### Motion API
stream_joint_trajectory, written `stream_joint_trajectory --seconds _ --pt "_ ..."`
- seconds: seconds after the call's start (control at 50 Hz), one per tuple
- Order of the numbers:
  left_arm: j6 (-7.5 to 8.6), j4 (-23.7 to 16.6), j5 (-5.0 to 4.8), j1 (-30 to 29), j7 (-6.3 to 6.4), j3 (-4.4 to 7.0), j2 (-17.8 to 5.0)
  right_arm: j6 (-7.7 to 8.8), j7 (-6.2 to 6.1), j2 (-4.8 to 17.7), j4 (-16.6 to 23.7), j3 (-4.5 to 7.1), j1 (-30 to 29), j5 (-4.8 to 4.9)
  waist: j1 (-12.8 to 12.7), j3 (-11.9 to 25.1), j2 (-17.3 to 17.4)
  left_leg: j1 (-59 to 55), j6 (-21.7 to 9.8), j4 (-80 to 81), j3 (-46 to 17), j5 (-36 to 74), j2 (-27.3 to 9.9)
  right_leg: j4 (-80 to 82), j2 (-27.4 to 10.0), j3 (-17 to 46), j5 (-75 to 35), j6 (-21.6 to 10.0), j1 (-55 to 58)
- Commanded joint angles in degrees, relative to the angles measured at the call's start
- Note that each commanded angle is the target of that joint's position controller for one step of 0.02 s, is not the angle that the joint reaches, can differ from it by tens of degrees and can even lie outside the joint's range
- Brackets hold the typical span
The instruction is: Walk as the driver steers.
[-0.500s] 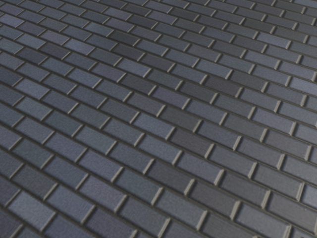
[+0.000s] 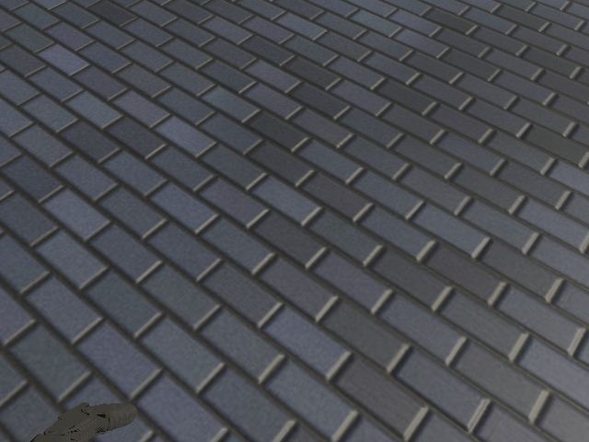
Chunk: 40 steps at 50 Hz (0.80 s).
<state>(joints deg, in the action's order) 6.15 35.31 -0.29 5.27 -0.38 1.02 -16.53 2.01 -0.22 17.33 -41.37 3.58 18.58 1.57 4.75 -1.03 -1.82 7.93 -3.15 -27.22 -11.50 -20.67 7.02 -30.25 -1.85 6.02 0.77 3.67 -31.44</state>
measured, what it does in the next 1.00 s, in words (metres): walks ahead, turning left: right foot, then left foot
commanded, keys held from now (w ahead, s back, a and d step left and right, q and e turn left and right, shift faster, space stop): w+q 0.80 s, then w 0.12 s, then w+e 0.08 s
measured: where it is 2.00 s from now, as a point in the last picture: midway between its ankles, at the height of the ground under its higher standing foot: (151, 242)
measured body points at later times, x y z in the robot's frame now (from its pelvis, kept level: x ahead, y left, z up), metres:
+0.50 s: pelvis +0.26 +0.01 +0.00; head +0.29 +0.03 +0.44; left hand +0.18 +0.30 -0.13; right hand +0.56 -0.13 -0.07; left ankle +0.38 +0.17 -0.71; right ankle +0.15 -0.15 -0.73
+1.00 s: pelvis +0.53 +0.13 +0.00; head +0.55 +0.16 +0.45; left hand +0.61 +0.45 -0.07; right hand +0.72 -0.10 -0.10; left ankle +0.38 +0.16 -0.73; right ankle +0.74 +0.11 -0.71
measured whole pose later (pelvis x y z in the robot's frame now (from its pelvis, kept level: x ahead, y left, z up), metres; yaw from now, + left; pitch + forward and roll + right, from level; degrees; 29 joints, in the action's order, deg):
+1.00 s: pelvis +0.53 +0.13 +0.00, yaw +32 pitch +2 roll +1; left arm 6.1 38.7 -0.1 2.5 -2.0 1.5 -16.1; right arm 2.4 -0.5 16.7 -42.6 3.4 21.1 1.0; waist 4.9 -0.8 -2.7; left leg 2.1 -4.2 -22.3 -9.1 -21.3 6.2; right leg -29.5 -1.3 2.3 -2.4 0.7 -31.7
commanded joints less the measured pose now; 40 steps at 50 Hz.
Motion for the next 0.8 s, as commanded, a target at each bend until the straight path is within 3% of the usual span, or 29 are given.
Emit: stream_joint_trajectory --seconds 0.02,0.04,0.06,0.08,0.1,0.12,0.14,0.18,0.22,0.28,0.38,0.46,0.5,0.52,0.54,0.56,0.58,0.6,0.62,0.64,0.66,0.7,0.74,0.8 --pt "1.57 -2.74 -0.37 4.66 0.10 3.90 -8.41 0.22 -0.20 6.87 3.27 1.82 -0.86 -0.33 -5.79 4.31 8.86 5.07 -5.69 -1.65 -12.09 10.18 -11.57 3.66 0.95 -1.96 3.54 -3.38 17.13" --pt "1.87 -2.31 0.65 11.58 0.55 4.84 -10.93 0.56 0.15 3.22 4.03 0.56 -0.65 -0.80 -9.16 10.08 4.91 9.27 -3.45 -14.49 -8.36 7.68 -8.40 3.59 -6.24 4.41 7.01 -7.03 28.87" --pt "1.18 -0.77 2.03 18.01 0.74 6.21 -16.14 1.19 0.27 -0.74 5.79 -0.79 5.75 0.16 -7.96 18.55 -11.99 27.26 0.92 -34.45 1.01 -8.39 -0.30 7.83 -19.94 28.28 19.95 -16.06 48.35" --pt "0.67 0.06 0.85 19.65 0.17 5.92 -13.33 1.34 0.15 3.58 5.85 -0.26 6.04 0.97 -8.55 17.78 -15.63 37.21 1.96 -45.13 1.88 -12.45 -3.76 12.62 -23.62 42.03 34.62 -17.94 49.27" --pt "0.42 -0.69 0.53 17.16 0.38 4.88 -9.43 1.00 0.01 7.86 5.84 0.98 1.24 0.89 -10.10 10.41 -8.70 39.82 2.40 -49.27 1.64 -6.90 -6.11 13.71 -21.09 34.70 36.08 -15.63 43.59" --pt "0.02 -0.85 0.81 14.54 0.58 4.32 -7.96 0.65 -0.11 8.14 6.64 1.23 -2.64 0.15 -9.83 6.01 -4.53 39.11 2.75 -49.43 3.58 -2.53 -7.89 13.51 -18.52 25.87 28.01 -13.80 37.69" --pt "-0.22 -0.55 1.03 12.42 0.66 3.81 -6.56 0.61 0.03 7.49 7.47 1.33 -4.80 -0.47 -9.01 2.72 -3.16 37.97 2.92 -47.00 3.71 0.65 -9.31 14.36 -15.94 19.23 20.02 -13.29 32.46" --pt "-0.05 0.27 1.27 10.51 0.84 3.34 -5.03 0.05 0.61 5.71 7.87 1.46 -4.68 0.06 -6.98 0.42 -5.63 33.80 3.10 -43.53 4.60 3.52 -11.60 17.11 -12.96 10.66 12.44 -12.49 26.51" --pt "0.32 1.55 0.70 10.31 0.74 3.54 -5.14 -0.72 0.82 3.66 8.01 1.10 -4.95 0.09 -6.35 -0.35 -5.52 33.30 3.55 -40.67 5.82 4.49 -12.05 19.14 -12.60 5.54 7.78 -13.22 24.89" --pt "0.39 3.50 0.82 10.91 0.77 4.40 -7.26 -1.08 1.01 2.38 9.00 0.64 -8.03 -0.50 -6.57 -0.96 -3.20 35.51 4.50 -33.62 5.97 8.86 -12.71 20.60 -13.82 0.46 1.22 -14.47 26.43" --pt "-0.49 5.97 0.26 11.48 1.17 4.98 -9.41 -0.25 2.71 1.04 10.19 -0.07 -15.51 -0.30 -8.91 -2.45 -1.94 31.86 3.44 -17.73 9.98 20.78 -12.09 20.79 -12.61 -9.17 -2.79 -12.43 28.48" --pt "-1.46 7.99 -0.94 13.30 1.07 5.70 -11.41 -0.17 3.88 1.79 12.17 0.17 -19.74 -0.03 -9.26 -4.01 -1.94 29.36 0.64 -10.84 13.05 17.36 -10.84 18.75 -14.37 -12.84 -8.86 -10.97 33.38" --pt "-2.10 8.25 -1.48 12.91 1.29 6.27 -13.19 -0.47 3.97 3.72 12.32 1.19 -17.48 -0.46 -6.82 -1.39 -3.45 23.21 -1.86 -9.48 16.18 11.55 -7.48 11.77 -14.37 -15.28 -28.01 -9.87 35.60" --pt "-2.54 8.27 -1.77 12.61 1.46 6.52 -13.97 -0.72 3.79 5.50 11.37 2.23 -12.64 -0.56 -3.73 1.72 -3.88 16.47 -3.45 -8.52 17.70 9.73 -5.07 4.18 -13.76 -16.61 -36.84 -9.18 35.47" --pt "-2.82 8.03 -1.95 12.02 1.65 6.24 -13.36 -1.00 3.23 8.21 8.82 3.94 -3.10 -0.36 1.54 6.60 -2.62 2.93 -5.66 -5.15 18.17 13.12 -2.58 -7.66 -11.90 -18.41 -38.22 -7.59 30.77" --pt "-2.52 7.00 -0.47 13.01 1.84 5.10 -10.61 -1.62 2.04 12.32 6.50 5.73 6.58 0.02 5.37 11.60 2.88 -15.09 -8.70 -4.78 8.10 13.79 -7.76 -25.13 -9.59 -18.10 -19.42 -5.08 16.01" --pt "-1.14 3.22 1.64 18.13 1.11 2.40 -2.35 -0.94 1.69 18.88 7.43 6.10 3.48 0.28 -2.93 16.87 18.32 -30.54 -19.42 1.84 -26.50 2.01 -22.87 -45.08 2.32 -12.24 33.03 -1.81 -8.33" --pt "0.87 2.57 -0.42 11.88 0.43 3.03 -7.56 0.01 2.01 14.08 8.98 4.79 5.40 -0.01 2.19 22.84 11.68 -31.92 -20.55 10.00 -36.95 -6.39 -25.61 -50.42 2.21 -0.16 33.04 -2.50 -13.93" --pt "1.76 0.90 -2.28 6.85 0.13 3.64 -9.91 0.87 2.18 10.95 7.88 3.82 3.52 -0.41 2.28 13.96 8.80 -26.03 -17.69 11.13 -28.73 -2.36 -24.16 -48.93 -0.16 -0.60 26.89 -3.43 -17.96" --pt "2.27 1.08 -1.51 6.28 0.48 3.29 -9.13 1.28 2.13 9.58 7.93 3.31 0.30 -0.28 -0.32 8.93 4.45 -17.34 -15.74 10.90 -21.77 4.13 -21.64 -43.90 -2.60 -0.89 21.78 -3.89 -15.48" --pt "2.30 1.73 0.17 6.43 0.89 3.51 -9.12 1.34 2.02 8.08 8.42 2.82 -3.49 -0.50 -2.79 6.05 2.92 -9.72 -14.29 10.99 -16.54 11.16 -19.33 -39.14 -4.18 -0.90 18.96 -3.44 -11.50" --pt "1.11 2.22 1.01 8.18 0.75 3.86 -9.14 1.49 1.60 6.75 9.21 2.23 -6.57 -1.44 -5.79 4.65 4.70 -1.68 -14.07 13.19 -12.18 19.41 -16.97 -34.92 -5.26 -0.75 16.02 -2.44 -5.52" --pt "0.05 2.28 1.42 7.79 0.72 3.43 -7.41 1.80 0.98 7.09 8.07 2.31 -5.75 -1.07 -6.13 3.57 4.16 2.72 -14.54 13.95 -8.64 25.35 -15.92 -30.61 -4.77 -2.08 14.32 -0.77 -4.26" --pt "-0.33 0.49 1.56 1.19 0.64 2.47 -5.00 1.56 -0.15 8.49 6.26 2.67 -3.19 -0.72 -4.18 1.29 4.25 6.10 -12.56 13.92 -4.58 25.31 -12.98 -18.59 -2.91 -2.93 3.88 0.75 -4.15"
Velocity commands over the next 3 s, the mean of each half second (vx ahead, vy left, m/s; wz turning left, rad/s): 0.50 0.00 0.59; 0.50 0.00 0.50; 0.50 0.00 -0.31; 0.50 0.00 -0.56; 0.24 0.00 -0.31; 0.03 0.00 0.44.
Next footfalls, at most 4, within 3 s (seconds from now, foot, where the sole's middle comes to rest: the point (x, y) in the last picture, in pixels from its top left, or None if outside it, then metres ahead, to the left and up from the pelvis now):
0.04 right None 0.19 -0.14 -0.77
0.56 left None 0.42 0.18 -0.77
1.04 right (220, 323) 0.77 0.14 -0.77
1.52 left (102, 283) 0.91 0.45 -0.77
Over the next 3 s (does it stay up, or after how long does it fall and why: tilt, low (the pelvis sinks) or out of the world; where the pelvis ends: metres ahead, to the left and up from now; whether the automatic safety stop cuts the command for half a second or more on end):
stays up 1.29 0.29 0.01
